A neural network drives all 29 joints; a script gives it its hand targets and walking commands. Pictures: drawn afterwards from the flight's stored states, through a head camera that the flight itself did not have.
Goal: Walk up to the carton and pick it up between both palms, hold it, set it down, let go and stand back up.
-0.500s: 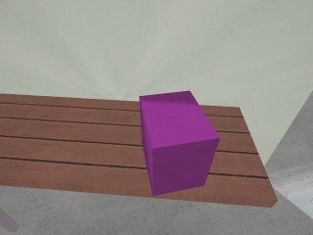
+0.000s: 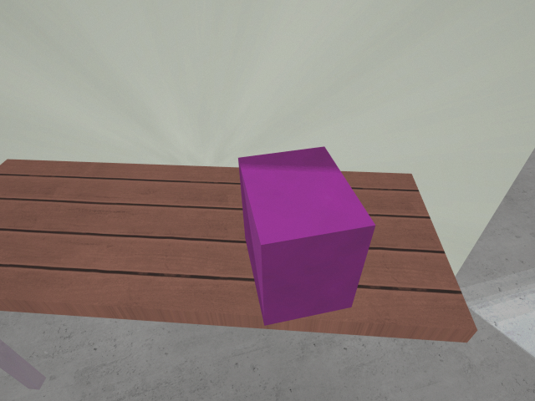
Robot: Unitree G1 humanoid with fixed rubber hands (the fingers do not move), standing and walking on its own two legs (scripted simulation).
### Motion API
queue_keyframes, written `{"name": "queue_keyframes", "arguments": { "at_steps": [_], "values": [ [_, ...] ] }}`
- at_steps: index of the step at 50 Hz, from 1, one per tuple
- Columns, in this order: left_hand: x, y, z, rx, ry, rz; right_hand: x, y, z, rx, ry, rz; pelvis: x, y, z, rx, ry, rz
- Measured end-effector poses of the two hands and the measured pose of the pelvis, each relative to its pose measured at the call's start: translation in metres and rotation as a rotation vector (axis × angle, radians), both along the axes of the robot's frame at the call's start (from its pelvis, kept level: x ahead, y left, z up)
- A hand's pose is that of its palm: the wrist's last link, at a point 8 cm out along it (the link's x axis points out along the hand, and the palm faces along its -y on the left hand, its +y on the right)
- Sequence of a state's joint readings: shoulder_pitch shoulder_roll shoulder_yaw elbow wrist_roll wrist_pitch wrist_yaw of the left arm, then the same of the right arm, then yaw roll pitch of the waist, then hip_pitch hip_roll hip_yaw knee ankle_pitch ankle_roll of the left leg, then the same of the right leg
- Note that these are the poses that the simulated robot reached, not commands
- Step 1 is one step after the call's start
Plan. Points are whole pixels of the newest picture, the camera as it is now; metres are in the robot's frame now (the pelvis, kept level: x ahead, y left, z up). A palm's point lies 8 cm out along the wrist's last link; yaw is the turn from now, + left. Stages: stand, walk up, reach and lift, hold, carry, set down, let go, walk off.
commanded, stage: stand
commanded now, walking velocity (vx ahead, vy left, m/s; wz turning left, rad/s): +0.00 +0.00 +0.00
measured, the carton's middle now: (295, 233) +0.45 +0.02 +0.01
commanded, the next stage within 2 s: none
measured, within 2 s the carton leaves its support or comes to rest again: neither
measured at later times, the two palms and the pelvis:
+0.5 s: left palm out of the picture +0.02 +0.27 -0.13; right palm out of the picture +0.09 -0.24 -0.11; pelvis -0.01 +0.00 +0.00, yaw +0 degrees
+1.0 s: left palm out of the picture +0.02 +0.28 -0.13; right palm out of the picture +0.10 -0.23 -0.11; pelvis -0.01 +0.00 +0.00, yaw +0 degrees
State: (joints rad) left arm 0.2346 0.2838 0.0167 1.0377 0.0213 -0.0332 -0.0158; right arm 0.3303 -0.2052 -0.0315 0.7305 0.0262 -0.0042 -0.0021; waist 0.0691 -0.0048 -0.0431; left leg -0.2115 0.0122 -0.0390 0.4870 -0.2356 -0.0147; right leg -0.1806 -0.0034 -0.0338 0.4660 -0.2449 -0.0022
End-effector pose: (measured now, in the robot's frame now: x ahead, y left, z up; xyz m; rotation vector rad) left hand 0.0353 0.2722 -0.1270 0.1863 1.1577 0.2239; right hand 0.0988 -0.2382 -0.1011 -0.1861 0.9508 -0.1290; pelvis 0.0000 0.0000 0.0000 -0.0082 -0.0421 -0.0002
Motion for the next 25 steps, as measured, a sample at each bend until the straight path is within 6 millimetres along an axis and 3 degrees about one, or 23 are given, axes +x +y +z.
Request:
{"name": "queue_keyframes", "arguments": {
  "at_steps": [25],
  "values": [
    [-0.015,0.001,-0.001,-0.001,0.042,0.01,-0.01,0.001,-0.004,0.005,0.029,0.001,-0.006,0.001,0.0,-0.001,-0.008,0.0]
  ]
}}
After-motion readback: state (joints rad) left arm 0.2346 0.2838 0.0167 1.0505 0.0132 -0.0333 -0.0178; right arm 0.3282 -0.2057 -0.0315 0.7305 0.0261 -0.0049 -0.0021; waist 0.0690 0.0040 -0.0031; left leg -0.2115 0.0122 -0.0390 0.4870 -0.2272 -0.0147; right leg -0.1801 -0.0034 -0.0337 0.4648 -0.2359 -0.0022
